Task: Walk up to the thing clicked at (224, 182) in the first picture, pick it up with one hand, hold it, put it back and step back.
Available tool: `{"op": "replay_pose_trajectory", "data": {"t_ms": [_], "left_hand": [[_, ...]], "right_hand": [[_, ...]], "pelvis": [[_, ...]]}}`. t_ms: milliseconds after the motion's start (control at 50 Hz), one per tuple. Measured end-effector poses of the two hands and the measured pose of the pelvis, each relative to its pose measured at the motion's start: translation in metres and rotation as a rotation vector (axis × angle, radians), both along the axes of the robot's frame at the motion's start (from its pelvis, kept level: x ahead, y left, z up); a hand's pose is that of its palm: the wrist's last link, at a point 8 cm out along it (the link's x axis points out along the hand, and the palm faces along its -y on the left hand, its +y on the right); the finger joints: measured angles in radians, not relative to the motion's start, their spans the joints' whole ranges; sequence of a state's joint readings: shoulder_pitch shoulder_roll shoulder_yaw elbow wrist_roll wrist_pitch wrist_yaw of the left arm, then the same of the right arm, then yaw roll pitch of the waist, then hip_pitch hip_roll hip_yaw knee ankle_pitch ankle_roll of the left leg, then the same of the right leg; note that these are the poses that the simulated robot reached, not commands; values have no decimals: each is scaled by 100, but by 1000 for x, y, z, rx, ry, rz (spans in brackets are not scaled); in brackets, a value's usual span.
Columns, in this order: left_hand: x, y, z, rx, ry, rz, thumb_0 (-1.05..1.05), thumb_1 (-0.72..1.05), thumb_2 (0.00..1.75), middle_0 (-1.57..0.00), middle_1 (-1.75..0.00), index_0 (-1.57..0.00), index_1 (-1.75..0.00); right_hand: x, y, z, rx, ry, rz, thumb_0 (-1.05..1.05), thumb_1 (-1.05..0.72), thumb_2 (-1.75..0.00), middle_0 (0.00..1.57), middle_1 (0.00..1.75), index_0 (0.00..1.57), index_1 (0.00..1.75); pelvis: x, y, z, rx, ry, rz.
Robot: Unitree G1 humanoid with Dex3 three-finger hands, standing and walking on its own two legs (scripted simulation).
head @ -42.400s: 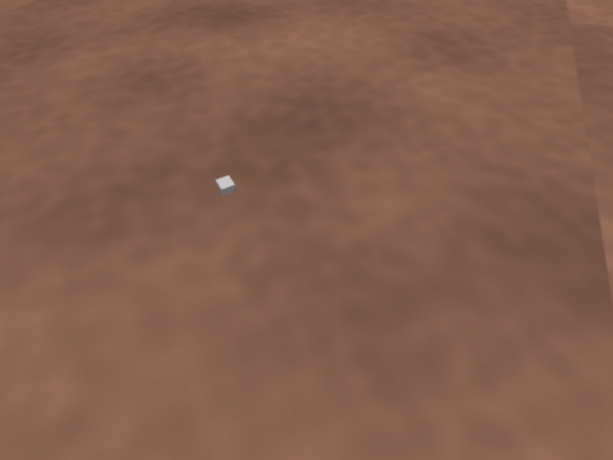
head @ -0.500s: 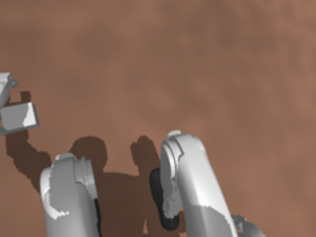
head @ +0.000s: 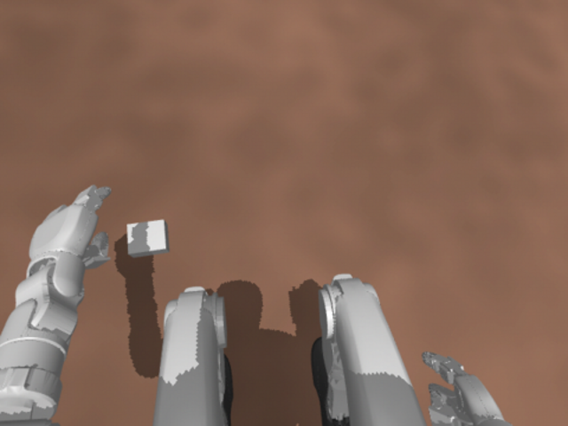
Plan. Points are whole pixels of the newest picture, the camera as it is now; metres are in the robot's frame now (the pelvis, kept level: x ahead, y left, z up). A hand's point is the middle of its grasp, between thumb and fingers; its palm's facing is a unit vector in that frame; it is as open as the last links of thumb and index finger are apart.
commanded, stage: home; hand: left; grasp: from above
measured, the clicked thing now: (148, 238) +0.47 +0.28 -0.41
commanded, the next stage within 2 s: none
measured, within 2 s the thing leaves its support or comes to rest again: neither
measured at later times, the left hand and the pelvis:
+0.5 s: hand (42, 335) +0.25 +0.21 +0.09, palm faces +0.04 -0.94 -0.33, open 7.4 cm; pelvis +0.03 +0.00 +0.18, yaw +4 degrees
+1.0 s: hand out of the picture +0.22 +0.20 +0.24, palm faces +0.16 -0.97 -0.20, open 7.4 cm; pelvis +0.08 +0.00 +0.28, yaw +6 degrees
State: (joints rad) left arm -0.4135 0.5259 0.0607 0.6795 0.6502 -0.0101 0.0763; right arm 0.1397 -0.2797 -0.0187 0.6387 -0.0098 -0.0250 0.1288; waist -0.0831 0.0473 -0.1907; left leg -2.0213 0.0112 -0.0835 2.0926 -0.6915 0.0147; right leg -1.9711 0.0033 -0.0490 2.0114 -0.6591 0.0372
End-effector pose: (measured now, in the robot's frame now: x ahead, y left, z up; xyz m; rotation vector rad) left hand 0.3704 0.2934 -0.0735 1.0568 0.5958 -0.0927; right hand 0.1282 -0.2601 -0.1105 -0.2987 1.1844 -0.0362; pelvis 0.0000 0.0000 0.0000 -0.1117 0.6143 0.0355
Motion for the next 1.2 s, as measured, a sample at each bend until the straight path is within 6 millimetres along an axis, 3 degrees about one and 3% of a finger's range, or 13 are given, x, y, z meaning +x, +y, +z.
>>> {"op": "replay_pose_trajectory", "data": {"t_ms": [160, 300, 500, 660, 800, 940, 1080, 1200], "left_hand": [[-59, -8, 61, -221, -31, 142, 0, 84, 90, -22, -32, -21, -32], [-97, -15, 115, -389, -19, 318, 1, 88, 90, -21, -31, -21, -30], [-133, -33, 196, -591, 37, 540, 1, 90, 90, -21, -30, -20, -30], [-145, -43, 262, -696, 42, 643, 1, 90, 90, -21, -30, -20, -30], [-155, -48, 315, -731, 19, 644, 1, 90, 90, -20, -30, -20, -30], [-167, -48, 337, -735, 12, 642, 1, 90, 90, -20, -30, -20, -30], [-172, -47, 334, -741, 28, 658, 1, 90, 90, -20, -30, -20, -30], [-173, -48, 333, -745, 29, 656, 1, 91, 90, -20, -30, -20, -30]], "right_hand": [[67, 6, 67, -27, -211, 50, 1, -90, -90, 20, 29, 20, 30], [101, 27, 126, 0, -353, 53, 1, -91, -90, 20, 29, 20, 30], [99, 46, 209, 24, -416, 5, 1, -90, -90, 20, 29, 21, 30], [87, 40, 270, -29, -445, -51, 2, -90, -90, 20, 30, 21, 30], [93, 33, 314, -62, -524, -83, 2, -90, -90, 20, 29, 21, 30], [114, 36, 336, -50, -614, -63, 2, -90, -90, 20, 29, 21, 30], [132, 44, 344, -32, -663, -11, 2, -90, -90, 20, 30, 21, 30], [134, 47, 343, -27, -661, 5, 2, -90, -90, 20, 30, 21, 30]], "pelvis": [[0, -1, 51, 15, -50, 18], [7, -2, 99, 29, -104, 32], [29, -3, 177, 45, -200, 48], [53, -2, 233, 56, -291, 61], [72, 2, 267, 65, -363, 66], [80, 3, 279, 73, -407, 73], [80, 3, 281, 79, -425, 80], [80, 2, 281, 81, -430, 81]]}}
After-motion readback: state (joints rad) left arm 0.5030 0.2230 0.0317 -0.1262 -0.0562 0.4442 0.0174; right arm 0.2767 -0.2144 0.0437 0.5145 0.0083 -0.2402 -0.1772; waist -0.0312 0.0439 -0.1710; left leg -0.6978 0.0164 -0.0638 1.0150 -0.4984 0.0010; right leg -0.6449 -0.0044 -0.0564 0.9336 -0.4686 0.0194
